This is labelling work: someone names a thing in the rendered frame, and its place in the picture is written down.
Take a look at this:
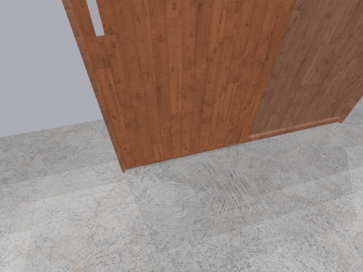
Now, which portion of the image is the handle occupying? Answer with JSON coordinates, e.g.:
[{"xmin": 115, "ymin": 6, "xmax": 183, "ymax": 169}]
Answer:
[{"xmin": 86, "ymin": 0, "xmax": 104, "ymax": 36}]

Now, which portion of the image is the wardrobe door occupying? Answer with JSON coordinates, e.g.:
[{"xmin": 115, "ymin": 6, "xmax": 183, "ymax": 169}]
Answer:
[
  {"xmin": 69, "ymin": 0, "xmax": 296, "ymax": 168},
  {"xmin": 249, "ymin": 0, "xmax": 363, "ymax": 135}
]

